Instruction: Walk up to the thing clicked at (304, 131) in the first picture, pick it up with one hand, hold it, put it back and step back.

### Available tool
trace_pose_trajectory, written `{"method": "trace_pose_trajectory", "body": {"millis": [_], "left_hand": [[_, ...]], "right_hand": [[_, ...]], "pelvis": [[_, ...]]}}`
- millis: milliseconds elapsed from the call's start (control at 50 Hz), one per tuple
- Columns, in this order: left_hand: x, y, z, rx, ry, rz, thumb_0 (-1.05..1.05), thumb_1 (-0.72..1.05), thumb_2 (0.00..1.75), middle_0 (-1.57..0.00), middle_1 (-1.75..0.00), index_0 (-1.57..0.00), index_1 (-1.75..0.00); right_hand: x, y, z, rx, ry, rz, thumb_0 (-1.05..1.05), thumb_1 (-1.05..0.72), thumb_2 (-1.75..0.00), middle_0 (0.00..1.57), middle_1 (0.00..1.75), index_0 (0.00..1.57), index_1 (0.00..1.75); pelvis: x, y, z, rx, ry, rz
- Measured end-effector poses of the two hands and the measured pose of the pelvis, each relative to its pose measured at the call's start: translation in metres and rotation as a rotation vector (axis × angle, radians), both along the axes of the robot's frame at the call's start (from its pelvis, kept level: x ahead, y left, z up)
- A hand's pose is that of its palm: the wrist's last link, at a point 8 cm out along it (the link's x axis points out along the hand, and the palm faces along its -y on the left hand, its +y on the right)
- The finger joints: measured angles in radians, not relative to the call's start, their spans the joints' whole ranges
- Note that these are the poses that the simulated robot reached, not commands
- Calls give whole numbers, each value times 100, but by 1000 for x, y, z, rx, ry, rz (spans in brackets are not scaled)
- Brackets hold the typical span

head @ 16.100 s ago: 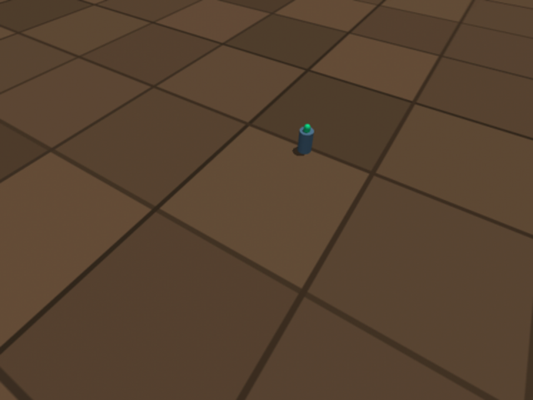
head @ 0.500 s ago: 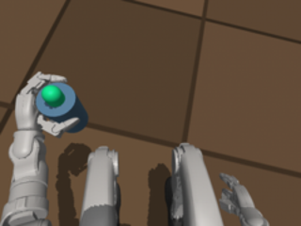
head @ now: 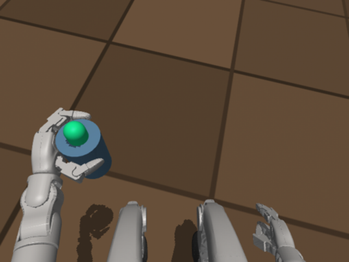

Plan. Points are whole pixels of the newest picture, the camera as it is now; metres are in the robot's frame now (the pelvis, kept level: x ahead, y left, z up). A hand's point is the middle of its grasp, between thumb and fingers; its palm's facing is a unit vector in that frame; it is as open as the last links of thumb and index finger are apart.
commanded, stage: lift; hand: left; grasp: from the side
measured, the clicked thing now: (85, 147) +0.36 +0.19 +0.02
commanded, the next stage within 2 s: hold in 1.14 s
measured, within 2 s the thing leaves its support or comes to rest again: neither
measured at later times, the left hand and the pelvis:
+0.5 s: hand (64, 123) +0.35 +0.19 +0.13, palm faces +0.06 -1.00 -0.03, open 11.2 cm; pelvis +0.02 +0.00 +0.09, yaw +1 degrees
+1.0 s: hand (62, 103) +0.36 +0.18 +0.17, palm faces +0.04 -1.00 -0.01, open 11.2 cm; pelvis +0.04 +0.00 +0.13, yaw +1 degrees
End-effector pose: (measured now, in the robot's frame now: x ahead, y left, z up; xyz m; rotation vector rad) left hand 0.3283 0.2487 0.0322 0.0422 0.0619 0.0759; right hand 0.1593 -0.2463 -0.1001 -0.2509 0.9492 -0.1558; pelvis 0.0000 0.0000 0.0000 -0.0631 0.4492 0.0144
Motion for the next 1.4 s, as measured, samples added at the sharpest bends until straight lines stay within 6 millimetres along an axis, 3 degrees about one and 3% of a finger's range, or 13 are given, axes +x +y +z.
{"method": "trace_pose_trajectory", "body": {"millis": [260,620,920,1400], "left_hand": [[1,0,62,-9,0,-11,-1,-54,113,-64,-100,-65,-100],[1,-10,114,-18,-10,-16,-1,-54,113,-64,-100,-65,-100],[9,-15,138,-28,-18,-30,-1,-53,113,-64,-100,-65,-100],[16,-22,158,-37,-28,-38,-1,-52,111,-64,-99,-65,-100]], "right_hand": [[2,1,66,-8,-28,1,0,-90,-90,21,30,21,30],[2,9,111,15,-27,8,1,-91,-90,21,30,21,30],[6,5,135,7,-31,3,1,-91,-90,21,30,21,30],[6,2,149,11,-9,-8,1,-91,-90,21,30,20,30]], "pelvis": [[15,1,59,7,-99,11],[28,1,107,25,-200,10],[36,0,130,33,-258,8],[44,-2,148,41,-314,4]]}}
